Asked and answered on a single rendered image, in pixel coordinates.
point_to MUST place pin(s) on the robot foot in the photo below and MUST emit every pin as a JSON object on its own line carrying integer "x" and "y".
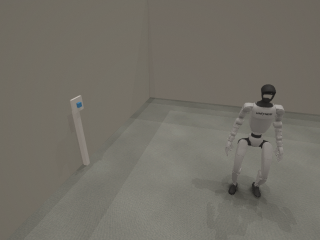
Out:
{"x": 256, "y": 190}
{"x": 232, "y": 189}

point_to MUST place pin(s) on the left robot hand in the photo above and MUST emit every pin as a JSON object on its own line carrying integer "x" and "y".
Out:
{"x": 280, "y": 151}

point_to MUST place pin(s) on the right robot forearm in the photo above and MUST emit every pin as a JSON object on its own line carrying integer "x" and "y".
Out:
{"x": 233, "y": 131}

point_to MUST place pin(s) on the right robot upper arm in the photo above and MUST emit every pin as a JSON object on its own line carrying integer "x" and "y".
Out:
{"x": 247, "y": 107}

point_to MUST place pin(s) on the left robot forearm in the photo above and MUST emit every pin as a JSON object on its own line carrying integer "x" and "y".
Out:
{"x": 279, "y": 136}

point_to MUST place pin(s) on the robot left foot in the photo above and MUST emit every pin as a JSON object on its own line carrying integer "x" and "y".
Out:
{"x": 256, "y": 190}

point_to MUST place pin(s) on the panel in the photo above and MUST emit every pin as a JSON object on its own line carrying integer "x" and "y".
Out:
{"x": 79, "y": 128}

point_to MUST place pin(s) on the left robot upper arm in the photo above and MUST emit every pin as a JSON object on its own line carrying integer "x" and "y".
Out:
{"x": 278, "y": 116}

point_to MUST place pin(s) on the robot right foot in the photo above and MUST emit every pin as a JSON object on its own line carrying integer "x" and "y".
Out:
{"x": 232, "y": 189}

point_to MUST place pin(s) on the right robot hand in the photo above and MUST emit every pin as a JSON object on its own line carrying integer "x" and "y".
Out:
{"x": 227, "y": 146}

